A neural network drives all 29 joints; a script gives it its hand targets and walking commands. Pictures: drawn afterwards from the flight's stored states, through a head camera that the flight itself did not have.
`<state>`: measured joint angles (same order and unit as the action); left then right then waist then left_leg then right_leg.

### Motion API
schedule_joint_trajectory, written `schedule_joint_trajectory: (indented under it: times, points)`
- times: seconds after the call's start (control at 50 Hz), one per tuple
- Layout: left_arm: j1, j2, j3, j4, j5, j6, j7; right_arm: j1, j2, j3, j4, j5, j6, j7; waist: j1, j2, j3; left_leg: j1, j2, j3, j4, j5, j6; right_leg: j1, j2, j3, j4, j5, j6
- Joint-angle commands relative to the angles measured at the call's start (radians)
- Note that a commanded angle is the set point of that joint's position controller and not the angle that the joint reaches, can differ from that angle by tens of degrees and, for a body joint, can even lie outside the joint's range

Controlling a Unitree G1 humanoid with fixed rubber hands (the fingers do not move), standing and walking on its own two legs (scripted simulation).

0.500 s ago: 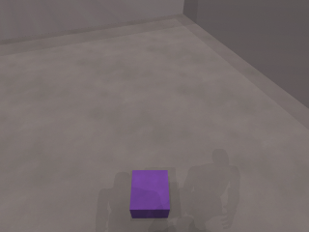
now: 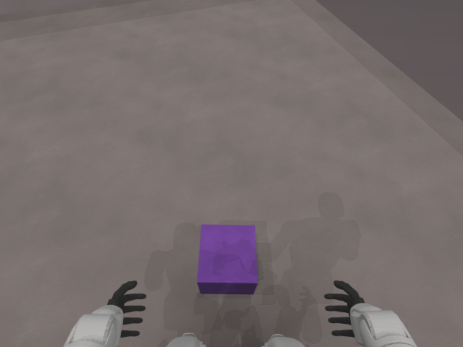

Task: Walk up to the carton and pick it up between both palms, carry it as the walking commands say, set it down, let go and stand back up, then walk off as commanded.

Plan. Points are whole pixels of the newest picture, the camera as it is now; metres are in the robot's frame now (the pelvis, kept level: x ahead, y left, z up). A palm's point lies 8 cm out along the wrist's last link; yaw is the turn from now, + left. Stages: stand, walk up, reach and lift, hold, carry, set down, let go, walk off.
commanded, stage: reach and lift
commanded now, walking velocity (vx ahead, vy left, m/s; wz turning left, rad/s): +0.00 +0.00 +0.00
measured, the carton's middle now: (227, 259) +0.47 +0.01 -0.66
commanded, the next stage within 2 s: none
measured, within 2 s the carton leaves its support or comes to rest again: neither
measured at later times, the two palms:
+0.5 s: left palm (132, 308) +0.21 +0.21 -0.15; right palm (334, 311) +0.20 -0.20 -0.15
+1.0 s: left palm (145, 238) +0.37 +0.21 -0.17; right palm (310, 247) +0.34 -0.18 -0.18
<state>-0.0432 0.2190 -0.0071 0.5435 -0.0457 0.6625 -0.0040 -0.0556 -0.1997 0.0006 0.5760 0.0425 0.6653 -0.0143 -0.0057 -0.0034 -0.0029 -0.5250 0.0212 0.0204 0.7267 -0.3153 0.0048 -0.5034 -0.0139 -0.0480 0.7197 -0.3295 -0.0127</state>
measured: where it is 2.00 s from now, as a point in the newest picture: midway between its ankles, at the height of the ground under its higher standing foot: outside the picture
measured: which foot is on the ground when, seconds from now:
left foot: down 0.00-1.00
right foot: down 0.00-1.00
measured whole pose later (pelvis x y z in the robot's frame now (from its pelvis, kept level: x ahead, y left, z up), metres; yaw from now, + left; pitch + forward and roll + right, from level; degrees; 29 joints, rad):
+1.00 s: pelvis -0.08 +0.01 -0.08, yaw -1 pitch +27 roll -1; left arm -0.95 0.30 0.18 0.91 -0.05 0.36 -0.02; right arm -0.87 -0.16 -0.23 0.83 0.05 0.36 -0.12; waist 0.00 -0.01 0.10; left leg -1.28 0.03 0.01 1.11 -0.30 0.01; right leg -1.26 -0.02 -0.05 1.09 -0.31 -0.01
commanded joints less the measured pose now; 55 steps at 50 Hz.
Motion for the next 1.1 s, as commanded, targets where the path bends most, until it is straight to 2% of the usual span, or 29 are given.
schedule_joint_trajectory:
  times: [0.0,0.02,0.08,0.14,0.16,0.24,0.28,0.3,0.32,0.36,0.38,0.4,0.46,0.52,0.54,0.56,0.6,0.62,0.64,0.66,0.68,0.7,0.84,0.88,0.9,0.96,1.0,1.02,1.08]
  points:
    - [0.171,0.000,0.024,-0.058,0.053,0.029,-0.020,0.193,-0.014,-0.042,-0.059,-0.055,0.038,0.027,-0.021,-0.025,-0.100,0.061,-0.049,-0.059,-0.132,0.170,0.039,0.030,0.049,0.063,-0.095,0.196,-0.038]
    - [0.120,0.010,0.042,-0.120,0.086,0.002,-0.018,0.188,-0.014,-0.050,-0.087,-0.070,0.012,0.035,-0.012,0.039,-0.106,0.067,-0.048,-0.053,-0.120,0.197,0.027,0.029,0.042,0.068,-0.077,0.212,-0.038]
    - [0.052,-0.022,0.083,-0.239,0.110,-0.094,-0.024,0.081,-0.016,-0.082,-0.192,-0.091,-0.094,0.049,-0.010,0.085,-0.247,0.087,-0.040,-0.048,-0.051,0.277,-0.003,0.019,0.042,0.066,-0.008,0.269,-0.030]
    - [0.040,-0.021,0.110,-0.289,0.108,-0.182,-0.025,0.020,-0.020,-0.116,-0.293,-0.112,-0.187,0.041,-0.014,0.014,-0.416,0.072,-0.040,-0.058,0.083,0.523,-0.013,-0.038,0.047,0.058,0.103,0.423,0.004]
    - [0.031,-0.008,0.124,-0.306,0.106,-0.208,-0.022,0.014,-0.032,-0.133,-0.302,-0.108,-0.219,0.036,-0.023,0.042,-0.485,0.120,-0.039,-0.079,0.116,0.584,-0.014,-0.075,0.044,0.059,0.121,0.436,0.005]
    - [0.077,-0.013,0.128,-0.295,0.099,-0.229,-0.010,0.035,-0.031,-0.124,-0.335,-0.075,-0.235,0.036,-0.022,0.015,-0.616,0.085,-0.036,-0.100,0.174,0.643,-0.016,-0.120,0.048,0.045,0.186,0.501,0.017]
    - [0.121,-0.025,0.133,-0.256,0.102,-0.215,-0.005,0.104,-0.002,-0.085,-0.287,-0.042,-0.228,0.034,0.016,0.054,-0.608,0.097,-0.047,-0.090,0.169,0.635,-0.016,-0.149,0.046,0.045,0.166,0.464,0.014]
    - [0.134,-0.038,0.128,-0.231,0.092,-0.211,-0.009,0.130,0.005,-0.073,-0.260,-0.054,-0.219,0.033,-0.004,0.016,-0.579,0.047,-0.043,-0.083,0.172,0.581,-0.016,-0.142,0.055,0.045,0.179,0.459,0.015]
    - [0.104,-0.045,0.124,-0.237,0.085,-0.216,-0.009,0.106,0.016,-0.060,-0.262,-0.035,-0.222,0.037,0.013,0.027,-0.553,0.013,-0.046,-0.082,0.173,0.519,-0.013,-0.167,0.055,0.043,0.188,0.406,0.016]
    - [0.061,-0.015,0.123,-0.207,0.094,-0.221,-0.013,0.067,0.010,-0.085,-0.237,-0.069,-0.227,0.028,-0.021,-0.035,-0.442,-0.082,-0.045,-0.069,0.161,0.377,-0.013,-0.207,0.050,0.046,0.166,0.324,0.021]
    - [0.050,-0.038,0.113,-0.181,0.088,-0.217,-0.020,0.036,0.041,-0.061,-0.218,-0.044,-0.228,0.026,-0.006,-0.021,-0.400,-0.091,-0.053,-0.057,0.155,0.309,-0.011,-0.220,0.038,0.046,0.151,0.246,0.014]
    - [-0.039,-0.027,0.111,-0.194,0.084,-0.224,-0.021,-0.024,0.021,-0.097,-0.197,-0.068,-0.235,0.021,-0.032,-0.004,-0.350,-0.140,-0.041,-0.061,0.147,0.239,-0.013,-0.248,0.041,0.048,0.154,0.197,0.011]
    - [-0.195,0.022,0.130,-0.177,0.095,-0.232,-0.032,-0.171,0.038,-0.117,-0.199,-0.067,-0.242,0.004,-0.031,0.002,-0.326,-0.212,-0.038,-0.034,0.162,0.100,-0.014,-0.287,0.029,0.055,0.161,0.087,0.014]
    - [-0.410,0.075,0.157,-0.188,0.105,-0.237,-0.033,-0.381,0.027,-0.120,-0.219,-0.013,-0.241,-0.003,0.033,0.071,-0.409,-0.218,-0.036,-0.016,0.181,-0.001,-0.015,-0.289,0.027,0.052,0.191,-0.020,0.011]
    - [-0.442,0.090,0.160,-0.169,0.096,-0.226,-0.034,-0.423,0.022,-0.129,-0.213,-0.031,-0.228,-0.013,0.028,0.004,-0.452,-0.213,-0.038,-0.011,0.190,-0.026,-0.011,-0.274,0.026,0.041,0.196,-0.040,0.020]
    - [-0.503,0.108,0.168,-0.134,0.092,-0.216,-0.036,-0.471,0.014,-0.147,-0.196,-0.031,-0.217,-0.026,0.022,-0.011,-0.450,-0.247,-0.041,0.000,0.192,-0.075,-0.005,-0.256,0.026,0.042,0.180,-0.082,0.023]
    - [-0.586,0.145,0.170,-0.124,0.069,-0.206,-0.036,-0.579,-0.021,-0.170,-0.236,-0.024,-0.200,-0.042,0.021,0.000,-0.553,-0.224,-0.036,-0.013,0.188,-0.073,0.004,-0.225,0.031,0.035,0.196,-0.062,0.026]
    - [-0.611,0.161,0.170,-0.088,0.067,-0.196,-0.033,-0.582,-0.013,-0.159,-0.203,-0.018,-0.192,-0.053,0.035,-0.015,-0.565,-0.239,-0.035,-0.006,0.189,-0.093,0.009,-0.214,0.025,0.041,0.188,-0.091,0.028]
    - [-0.651,0.170,0.168,-0.062,0.048,-0.191,-0.036,-0.591,-0.037,-0.175,-0.169,-0.025,-0.185,-0.068,0.006,0.001,-0.594,-0.240,-0.037,-0.008,0.192,-0.087,0.007,-0.207,0.031,0.040,0.194,-0.069,0.026]
    - [-0.689,0.176,0.173,-0.061,0.040,-0.185,-0.038,-0.636,-0.016,-0.159,-0.181,-0.002,-0.173,-0.078,0.036,0.004,-0.629,-0.241,-0.043,-0.005,0.198,-0.062,0.012,-0.182,0.032,0.049,0.195,-0.054,0.027]
    - [-0.706,0.175,0.167,-0.029,0.037,-0.187,-0.030,-0.639,-0.015,-0.166,-0.125,0.002,-0.175,-0.082,0.020,0.044,-0.614,-0.237,-0.038,-0.011,0.194,-0.051,0.008,-0.205,0.035,0.052,0.198,-0.042,0.023]
    - [-0.722,0.167,0.165,0.015,0.030,-0.187,-0.032,-0.636,-0.007,-0.174,-0.073,-0.011,-0.171,-0.093,0.006,-0.002,-0.619,-0.264,-0.039,-0.009,0.191,-0.061,0.015,-0.188,0.037,0.054,0.178,-0.055,0.026]
    - [-1.068,0.194,0.181,0.137,0.008,-0.276,-0.022,-0.950,-0.027,-0.220,0.044,0.017,-0.264,-0.109,0.005,0.063,-0.612,-0.362,-0.031,-0.025,0.210,-0.063,0.018,-0.325,0.040,0.074,0.216,-0.050,0.022]
    - [-1.108,0.207,0.197,0.218,-0.004,-0.298,-0.017,-1.018,-0.066,-0.235,0.068,-0.003,-0.298,-0.115,-0.009,0.027,-0.694,-0.359,-0.034,-0.034,0.221,-0.047,0.016,-0.327,0.049,0.058,0.229,-0.038,0.024]
    - [-1.104,0.220,0.202,0.234,-0.006,-0.309,-0.015,-0.999,-0.063,-0.231,0.094,0.010,-0.307,-0.119,0.004,0.039,-0.731,-0.340,-0.034,-0.025,0.218,-0.032,0.019,-0.306,0.041,0.072,0.217,-0.039,0.028]
    - [-1.224,0.266,0.226,0.228,0.010,-0.355,-0.001,-1.102,-0.109,-0.276,0.127,-0.010,-0.351,-0.118,-0.007,0.067,-0.785,-0.335,-0.032,-0.043,0.220,-0.021,0.006,-0.383,0.057,0.052,0.263,-0.013,0.030]
    - [-1.279,0.271,0.228,0.219,-0.007,-0.389,0.010,-1.200,-0.136,-0.265,0.084,0.019,-0.393,-0.111,0.012,0.092,-0.845,-0.278,-0.034,-0.046,0.243,0.040,-0.001,-0.430,0.057,0.044,0.281,0.010,0.022]
    - [-1.300,0.268,0.237,0.206,-0.015,-0.403,0.021,-1.203,-0.165,-0.279,0.082,0.002,-0.407,-0.109,-0.006,0.077,-0.917,-0.236,-0.035,-0.050,0.253,0.089,-0.006,-0.434,0.059,0.029,0.288,0.046,0.028]
    - [-1.328,0.298,0.247,0.223,-0.018,-0.423,0.034,-1.244,-0.192,-0.278,0.101,0.025,-0.436,-0.106,0.002,0.085,-1.040,-0.233,-0.044,-0.045,0.270,0.182,-0.010,-0.427,0.069,0.031,0.312,0.130,0.021]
